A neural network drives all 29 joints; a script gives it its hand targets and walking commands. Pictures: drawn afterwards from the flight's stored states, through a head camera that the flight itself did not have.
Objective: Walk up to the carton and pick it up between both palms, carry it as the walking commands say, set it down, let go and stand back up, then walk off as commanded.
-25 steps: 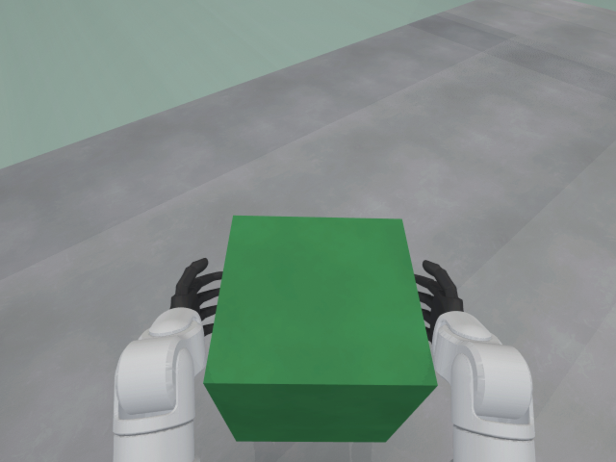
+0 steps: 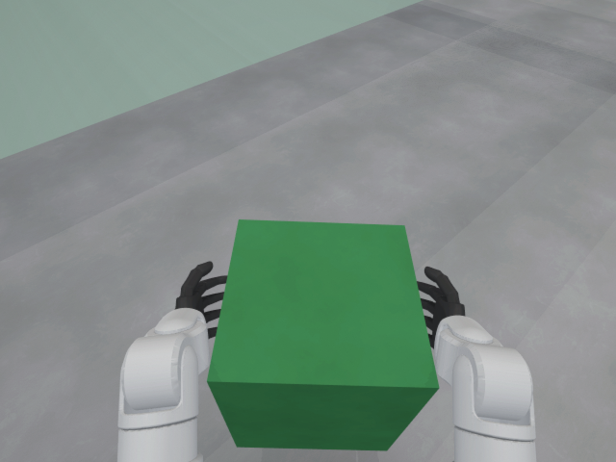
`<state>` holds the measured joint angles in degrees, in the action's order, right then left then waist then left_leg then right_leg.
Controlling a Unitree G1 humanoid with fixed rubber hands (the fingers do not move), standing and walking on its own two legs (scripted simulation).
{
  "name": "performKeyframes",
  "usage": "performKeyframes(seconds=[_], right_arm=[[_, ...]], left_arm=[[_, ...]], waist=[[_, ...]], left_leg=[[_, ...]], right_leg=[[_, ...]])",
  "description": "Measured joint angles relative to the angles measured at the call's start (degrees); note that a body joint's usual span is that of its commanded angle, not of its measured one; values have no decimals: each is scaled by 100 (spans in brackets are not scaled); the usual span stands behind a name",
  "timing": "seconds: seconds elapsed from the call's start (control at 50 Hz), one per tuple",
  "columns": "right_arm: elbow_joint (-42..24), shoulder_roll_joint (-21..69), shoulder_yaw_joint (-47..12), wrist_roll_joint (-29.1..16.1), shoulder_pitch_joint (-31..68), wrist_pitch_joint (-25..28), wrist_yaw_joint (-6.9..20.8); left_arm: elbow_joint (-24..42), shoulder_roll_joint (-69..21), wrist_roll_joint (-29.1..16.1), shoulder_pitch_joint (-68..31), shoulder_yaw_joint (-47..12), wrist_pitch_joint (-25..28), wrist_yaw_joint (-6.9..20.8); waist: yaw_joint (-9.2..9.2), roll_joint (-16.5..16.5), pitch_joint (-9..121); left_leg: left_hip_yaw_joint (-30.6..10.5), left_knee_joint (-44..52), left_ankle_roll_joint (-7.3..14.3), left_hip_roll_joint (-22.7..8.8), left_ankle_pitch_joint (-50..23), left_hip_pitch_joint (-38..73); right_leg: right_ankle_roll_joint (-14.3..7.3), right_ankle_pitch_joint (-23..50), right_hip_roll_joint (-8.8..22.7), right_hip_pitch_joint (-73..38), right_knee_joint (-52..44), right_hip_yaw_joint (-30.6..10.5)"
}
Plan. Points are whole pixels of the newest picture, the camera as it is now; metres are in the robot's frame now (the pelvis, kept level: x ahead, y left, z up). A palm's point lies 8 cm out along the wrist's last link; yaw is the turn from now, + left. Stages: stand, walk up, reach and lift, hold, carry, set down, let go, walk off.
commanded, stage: carry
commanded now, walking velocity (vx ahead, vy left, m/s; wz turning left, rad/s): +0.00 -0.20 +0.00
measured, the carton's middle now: (316, 341) +0.28 -0.01 +0.00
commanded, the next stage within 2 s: none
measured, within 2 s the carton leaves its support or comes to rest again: neither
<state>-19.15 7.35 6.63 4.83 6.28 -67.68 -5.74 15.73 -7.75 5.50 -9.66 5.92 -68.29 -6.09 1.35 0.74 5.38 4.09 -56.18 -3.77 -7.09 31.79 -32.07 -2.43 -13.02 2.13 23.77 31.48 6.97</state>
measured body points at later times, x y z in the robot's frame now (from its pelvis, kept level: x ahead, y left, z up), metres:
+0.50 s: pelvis -0.07 -0.15 -0.01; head -0.06 -0.15 +0.44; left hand +0.22 +0.01 +0.07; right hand +0.22 -0.30 +0.07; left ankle -0.03 +0.05 -0.73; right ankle -0.04 -0.28 -0.74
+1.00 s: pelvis -0.14 -0.29 +0.00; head -0.13 -0.27 +0.45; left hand +0.14 -0.12 +0.06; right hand +0.14 -0.42 +0.07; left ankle -0.13 -0.13 -0.73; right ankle -0.12 -0.43 -0.71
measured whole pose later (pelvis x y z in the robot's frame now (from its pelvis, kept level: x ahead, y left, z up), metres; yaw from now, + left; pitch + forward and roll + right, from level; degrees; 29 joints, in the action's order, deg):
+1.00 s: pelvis -0.14 -0.29 +0.00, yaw +0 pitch +4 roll -2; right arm -18.7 7.6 3.8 5.3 8.5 -67.4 -6.2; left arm 19.9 -6.9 4.6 -9.0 8.2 -69.2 -6.0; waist -1.2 -0.9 3.8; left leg 6.5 -31.1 -3.7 -9.5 13.7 -21.1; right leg 2.2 -21.6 2.2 27.3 42.6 2.0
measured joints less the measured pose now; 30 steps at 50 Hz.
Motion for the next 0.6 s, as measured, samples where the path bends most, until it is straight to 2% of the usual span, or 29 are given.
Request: performKeyframes(seconds=[0.04,0.08,0.14,0.18,0.2,0.24,0.28,0.32,0.4,0.46,0.48,0.5,0.52,0.56,0.6], right_arm=[[-71,-3,-33,-42,-18,26,-38],[-123,-1,-48,-67,4,55,-50],[-109,6,-73,-79,67,77,-54],[-21,12,-97,-75,116,75,-53],[97,18,-149,-62,129,108,-50],[311,16,-243,-36,135,88,-40],[381,14,-275,-22,99,63,-30],[307,15,-289,-2,79,56,-29],[91,30,-260,50,235,46,-26],[3,41,-228,94,321,31,-18],[-1,40,-200,105,339,31,-12],[-8,32,-133,100,317,21,0],[-21,22,-72,83,244,5,10],[-43,10,-6,44,102,-22,9],[-95,3,0,5,25,-35,-9]], left_arm=[[101,3,-4,22,-6,3,2],[200,5,-10,35,0,22,3],[285,7,-10,52,39,31,6],[292,16,-2,84,75,24,9],[272,27,-2,115,130,14,13],[252,29,7,270,197,-25,16],[229,38,20,301,204,-92,13],[252,41,-2,252,214,-116,10],[370,89,-89,60,227,-80,2],[375,96,-124,-76,256,-66,3],[342,63,-121,-99,274,-37,5],[265,-13,-94,-98,274,16,5],[177,-34,-61,-81,204,41,9],[61,-14,-10,-63,60,12,11],[69,-6,4,-41,5,-16,14]], waist=[[20,-58,-35],[7,-80,-27],[-48,-124,42],[-55,-159,114],[-70,-303,112],[-121,-344,125],[-165,-307,76],[-209,-291,10],[-241,-160,-102],[-242,-62,-86],[-242,16,-83],[-205,169,-92],[-164,220,-72],[-95,108,-63],[-24,-8,-90]], left_leg=[[135,-188,40,166,-92,-1],[255,66,81,283,-192,135],[382,1006,171,410,-469,591],[456,2031,301,429,-1146,1044],[486,2163,420,462,-1413,1101],[495,2220,494,359,-1505,1152],[449,2370,419,217,-1575,1225],[398,2519,300,88,-1709,1241],[281,2539,50,-242,-1900,1034],[185,2401,-189,-482,-1954,817],[133,2298,-277,-587,-1939,736],[20,2163,-323,-692,-1832,649],[-49,1888,-314,-652,-1413,530],[-114,893,-184,-326,-269,255],[-52,87,-50,-31,85,76]], right_leg=[[-80,51,-23,48,1,47],[-180,89,-98,116,18,114],[-319,130,-265,205,47,240],[-392,132,-380,253,100,356],[-336,51,-354,280,197,327],[9,-546,-395,464,856,119],[213,-757,-368,652,1660,-177],[345,-727,-201,674,1869,-366],[460,-867,33,413,1235,-480],[441,-575,41,-75,160,-336],[412,-25,-11,-149,-126,-236],[337,207,-118,-137,-135,-125],[252,179,-143,-74,-44,-67],[108,8,-61,28,80,-52],[7,1,-8,71,63,-41]])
